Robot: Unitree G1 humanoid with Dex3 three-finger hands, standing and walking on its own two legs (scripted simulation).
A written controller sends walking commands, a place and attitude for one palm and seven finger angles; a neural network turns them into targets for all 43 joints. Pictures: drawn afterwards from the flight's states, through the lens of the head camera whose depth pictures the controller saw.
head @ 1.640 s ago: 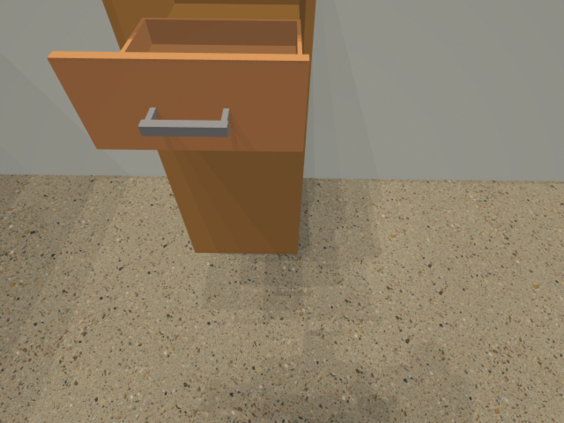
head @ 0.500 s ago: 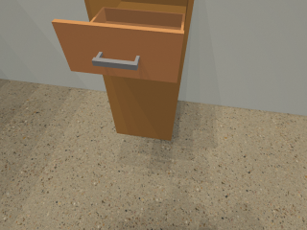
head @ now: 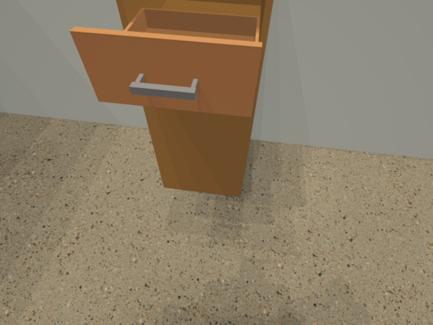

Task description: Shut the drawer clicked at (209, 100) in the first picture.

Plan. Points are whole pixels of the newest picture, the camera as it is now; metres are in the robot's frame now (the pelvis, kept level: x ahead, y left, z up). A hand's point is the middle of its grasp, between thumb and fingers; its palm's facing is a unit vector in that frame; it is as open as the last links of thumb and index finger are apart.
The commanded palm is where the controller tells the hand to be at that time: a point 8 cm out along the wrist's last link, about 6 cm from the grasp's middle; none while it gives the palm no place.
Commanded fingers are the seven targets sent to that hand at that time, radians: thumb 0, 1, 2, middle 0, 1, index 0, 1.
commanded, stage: look at it before walking up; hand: left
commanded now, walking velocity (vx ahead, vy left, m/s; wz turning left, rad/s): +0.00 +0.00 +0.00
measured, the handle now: (165, 85) +0.56 +0.14 +0.13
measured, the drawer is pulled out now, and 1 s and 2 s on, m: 0.28 0.28 0.28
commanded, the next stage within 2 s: take the last steps up to it in 0.10 s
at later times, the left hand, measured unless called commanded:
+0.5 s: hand out of the picture +0.03 +0.21 -0.18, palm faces +0.00 -0.97 -0.23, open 7.4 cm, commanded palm none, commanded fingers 0.00 0.90 0.90 -0.20 -0.30 -0.20 -0.30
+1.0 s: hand (155, 283) +0.23 +0.16 -0.19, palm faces -0.06 -0.98 -0.19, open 7.4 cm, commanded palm none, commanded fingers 0.00 0.90 0.90 -0.20 -0.30 -0.20 -0.30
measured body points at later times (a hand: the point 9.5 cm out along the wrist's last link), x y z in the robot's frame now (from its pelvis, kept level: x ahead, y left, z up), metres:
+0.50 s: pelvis +0.03 +0.00 -0.01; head +0.05 +0.00 +0.44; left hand +0.03 +0.26 -0.16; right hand +0.04 -0.24 -0.17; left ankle +0.02 +0.14 -0.75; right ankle -0.04 -0.09 -0.75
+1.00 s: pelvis +0.16 -0.03 -0.02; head +0.20 -0.03 +0.43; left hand +0.24 +0.21 -0.17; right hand +0.09 -0.24 -0.17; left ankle +0.08 +0.12 -0.75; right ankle +0.20 -0.15 -0.75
